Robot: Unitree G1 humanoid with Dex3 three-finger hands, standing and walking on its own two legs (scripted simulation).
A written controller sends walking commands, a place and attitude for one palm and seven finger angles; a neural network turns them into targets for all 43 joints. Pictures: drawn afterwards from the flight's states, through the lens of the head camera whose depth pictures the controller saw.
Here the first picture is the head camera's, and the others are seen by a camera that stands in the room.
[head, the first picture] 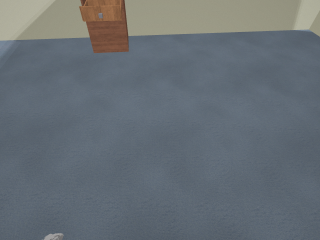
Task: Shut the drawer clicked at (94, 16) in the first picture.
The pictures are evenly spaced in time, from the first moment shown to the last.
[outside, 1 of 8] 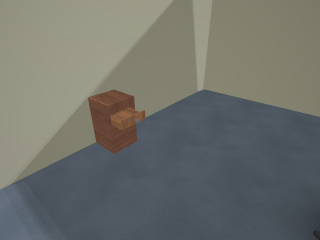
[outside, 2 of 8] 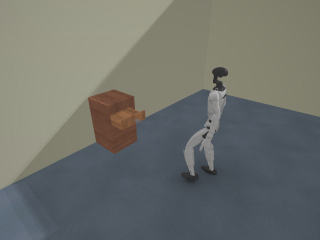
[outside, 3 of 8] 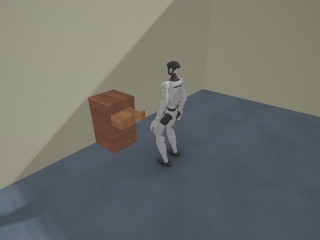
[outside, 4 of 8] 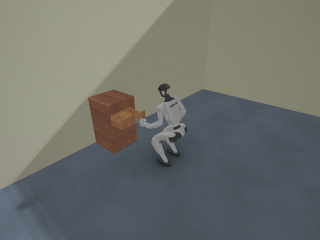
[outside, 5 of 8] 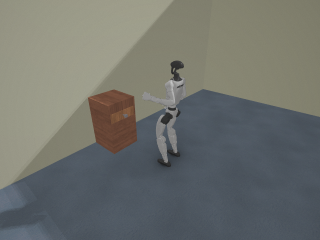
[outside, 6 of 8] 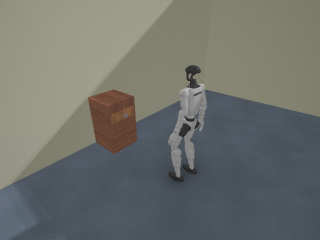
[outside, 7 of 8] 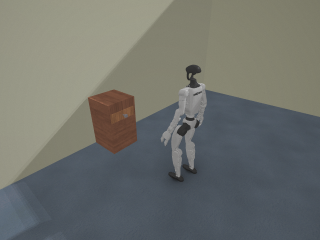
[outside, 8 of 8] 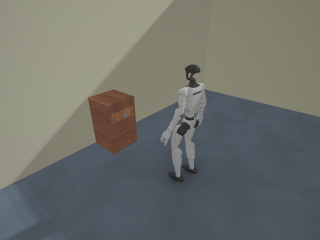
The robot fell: no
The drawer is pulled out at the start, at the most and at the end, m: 0.23 0.23 0.00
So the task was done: yes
